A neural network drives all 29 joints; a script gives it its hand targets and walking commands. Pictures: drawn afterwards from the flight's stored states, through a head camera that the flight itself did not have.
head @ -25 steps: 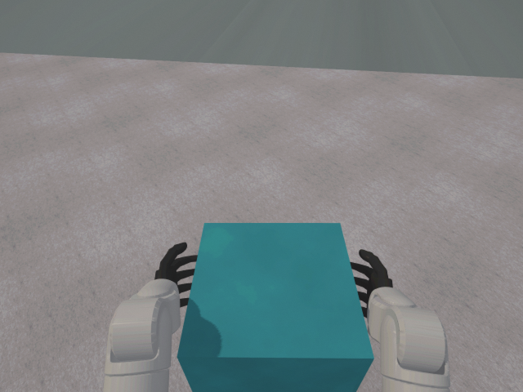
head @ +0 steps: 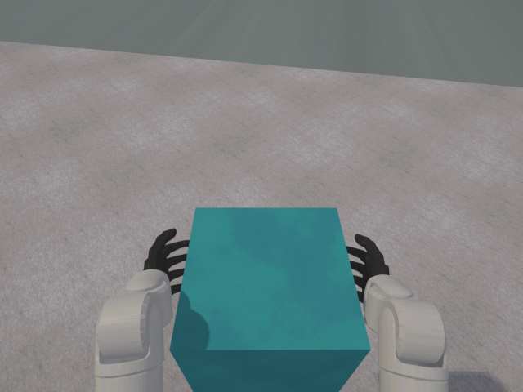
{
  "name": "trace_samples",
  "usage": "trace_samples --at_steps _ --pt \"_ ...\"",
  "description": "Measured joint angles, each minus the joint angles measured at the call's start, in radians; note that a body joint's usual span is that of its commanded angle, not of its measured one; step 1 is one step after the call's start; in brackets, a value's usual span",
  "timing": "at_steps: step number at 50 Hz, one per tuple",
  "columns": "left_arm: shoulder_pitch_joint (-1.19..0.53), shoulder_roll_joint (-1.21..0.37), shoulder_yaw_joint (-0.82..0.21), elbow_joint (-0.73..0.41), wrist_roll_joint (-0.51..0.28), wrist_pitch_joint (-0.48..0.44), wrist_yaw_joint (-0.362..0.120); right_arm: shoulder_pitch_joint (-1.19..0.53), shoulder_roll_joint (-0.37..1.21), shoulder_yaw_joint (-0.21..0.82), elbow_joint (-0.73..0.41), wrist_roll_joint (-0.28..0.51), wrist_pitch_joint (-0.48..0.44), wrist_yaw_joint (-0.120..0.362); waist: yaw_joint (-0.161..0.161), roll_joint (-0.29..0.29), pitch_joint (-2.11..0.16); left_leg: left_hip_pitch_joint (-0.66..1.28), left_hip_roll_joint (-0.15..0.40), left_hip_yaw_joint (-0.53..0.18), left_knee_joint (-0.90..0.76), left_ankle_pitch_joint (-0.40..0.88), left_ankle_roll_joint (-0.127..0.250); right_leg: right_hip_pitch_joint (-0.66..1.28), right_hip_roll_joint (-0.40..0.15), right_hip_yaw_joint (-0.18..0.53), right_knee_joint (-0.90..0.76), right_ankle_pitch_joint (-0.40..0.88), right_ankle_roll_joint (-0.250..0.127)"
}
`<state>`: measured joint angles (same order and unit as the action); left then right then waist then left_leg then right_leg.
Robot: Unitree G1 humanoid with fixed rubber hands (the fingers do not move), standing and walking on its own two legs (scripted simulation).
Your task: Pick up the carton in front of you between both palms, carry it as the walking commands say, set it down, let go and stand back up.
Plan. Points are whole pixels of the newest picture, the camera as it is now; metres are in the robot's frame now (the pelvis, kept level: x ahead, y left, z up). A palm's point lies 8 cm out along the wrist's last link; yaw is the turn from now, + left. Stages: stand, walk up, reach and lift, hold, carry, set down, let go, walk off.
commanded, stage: carry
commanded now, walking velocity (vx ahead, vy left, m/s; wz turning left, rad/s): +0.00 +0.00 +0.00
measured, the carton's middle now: (265, 309) +0.27 +0.00 +0.00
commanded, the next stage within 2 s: hold in 1.70 s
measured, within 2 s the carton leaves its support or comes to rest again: neither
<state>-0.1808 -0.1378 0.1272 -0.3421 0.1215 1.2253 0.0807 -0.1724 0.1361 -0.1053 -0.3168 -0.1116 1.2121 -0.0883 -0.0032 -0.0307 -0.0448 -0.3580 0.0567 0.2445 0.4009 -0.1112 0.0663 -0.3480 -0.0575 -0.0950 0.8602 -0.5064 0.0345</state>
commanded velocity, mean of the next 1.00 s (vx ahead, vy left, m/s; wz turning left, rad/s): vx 0.00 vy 0.00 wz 0.00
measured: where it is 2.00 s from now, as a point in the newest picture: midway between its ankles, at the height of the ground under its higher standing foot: outside the picture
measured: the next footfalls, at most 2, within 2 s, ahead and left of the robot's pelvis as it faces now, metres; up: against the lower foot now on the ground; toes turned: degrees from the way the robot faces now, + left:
right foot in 0.12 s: +0.13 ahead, -0.13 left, +0.00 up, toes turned +13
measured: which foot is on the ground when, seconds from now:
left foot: down 0.00-1.00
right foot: up 0.00-0.10, down 0.12-1.00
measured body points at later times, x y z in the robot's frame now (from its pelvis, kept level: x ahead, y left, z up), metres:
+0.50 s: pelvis +0.13 -0.01 +0.00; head +0.12 -0.01 +0.45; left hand +0.41 +0.15 +0.08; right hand +0.42 -0.16 +0.08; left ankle +0.07 +0.09 -0.74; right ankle +0.10 -0.12 -0.74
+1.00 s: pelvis +0.11 -0.01 -0.01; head +0.08 -0.01 +0.44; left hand +0.38 +0.15 +0.06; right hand +0.38 -0.15 +0.05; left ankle +0.07 +0.09 -0.74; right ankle +0.10 -0.13 -0.74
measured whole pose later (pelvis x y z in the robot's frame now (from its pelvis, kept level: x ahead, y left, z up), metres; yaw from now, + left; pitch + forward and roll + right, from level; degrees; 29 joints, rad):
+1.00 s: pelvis +0.11 -0.01 -0.01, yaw +2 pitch +2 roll +0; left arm -0.12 -0.13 0.10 -0.17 0.16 1.07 0.05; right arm -0.10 0.13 -0.09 -0.17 -0.16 1.08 -0.06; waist 0.00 0.00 -0.13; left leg -0.21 0.07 0.19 0.52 -0.34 0.00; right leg -0.25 -0.08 -0.17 0.52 -0.30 0.01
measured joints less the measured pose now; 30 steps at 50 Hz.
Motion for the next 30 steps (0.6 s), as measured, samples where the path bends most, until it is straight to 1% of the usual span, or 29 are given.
trace_samples --at_steps 3,4,6,7,8,10,12,14,20,30 --pt "-0.004 0.001 -0.012 -0.019 -0.002 -0.012 0.002 0.008 -0.001 -0.004 -0.031 0.005 -0.013 0.0 -0.002 0.002 0.016 0.044 -0.004 -0.003 -0.033 -0.012 -0.003 -0.029 0.001 -0.013 -0.203 0.079 -0.003" --pt "-0.004 0.001 -0.015 -0.028 -0.003 -0.015 0.002 0.009 -0.001 -0.004 -0.042 0.007 -0.016 0.0 -0.002 0.0 0.018 0.056 -0.006 -0.004 -0.029 -0.024 -0.007 -0.026 -0.003 -0.022 -0.271 0.137 -0.003" --pt "-0.002 0.001 -0.02 -0.045 -0.003 -0.018 0.002 0.012 -0.002 -0.002 -0.058 0.01 -0.02 0.001 0.001 -0.011 0.011 0.076 -0.014 -0.002 0.003 -0.065 -0.017 0.004 -0.019 -0.042 -0.408 0.3 0.001" --pt "0.002 0.001 -0.022 -0.047 -0.002 -0.019 0.002 0.013 -0.002 -0.002 -0.058 0.009 -0.021 0.002 0.001 -0.012 0.0 0.084 -0.017 -0.003 0.03 -0.093 -0.023 0.022 -0.027 -0.05 -0.431 0.384 -0.005" --pt "0.01 0.002 -0.026 -0.038 -0.001 -0.021 0.002 0.016 -0.003 -0.003 -0.051 0.009 -0.019 0.003 0.0 0.002 -0.015 0.094 -0.011 -0.008 0.047 -0.119 -0.03 0.033 -0.024 -0.056 -0.418 0.384 -0.016" --pt "0.017 0.003 -0.03 -0.012 0.001 -0.016 0.001 0.024 -0.004 -0.004 -0.033 0.002 -0.005 0.004 -0.002 0.027 -0.052 0.117 0.0 -0.018 0.055 -0.132 -0.044 0.057 -0.016 -0.067 -0.398 0.312 -0.031" --pt "0.014 0.003 -0.026 0.02 0.004 -0.011 -0.003 0.024 -0.004 -0.005 -0.012 -0.006 0.006 0.005 -0.002 0.041 -0.083 0.13 0.006 -0.026 0.068 -0.172 -0.052 0.074 -0.011 -0.073 -0.389 0.263 -0.034" --pt "0.008 0.002 -0.02 0.045 0.005 -0.01 -0.005 0.018 -0.004 -0.007 0.008 -0.013 0.012 0.005 0.0 0.049 -0.099 0.135 0.012 -0.033 0.084 -0.198 -0.06 0.081 -0.008 -0.078 -0.377 0.246 -0.037" --pt "0.005 0.002 -0.01 0.069 0.005 -0.018 -0.007 0.004 -0.002 -0.01 0.034 -0.019 0.013 0.005 0.004 0.044 -0.106 0.136 0.018 -0.049 0.121 -0.224 -0.081 0.089 -0.007 -0.08 -0.348 0.206 -0.028" --pt "0.013 0.003 -0.013 0.038 0.003 -0.02 -0.005 0.01 -0.002 -0.003 0.013 -0.014 0.005 0.003 0.005 0.034 -0.093 0.142 0.018 -0.055 0.125 -0.232 -0.083 0.088 -0.011 -0.079 -0.324 0.196 -0.022"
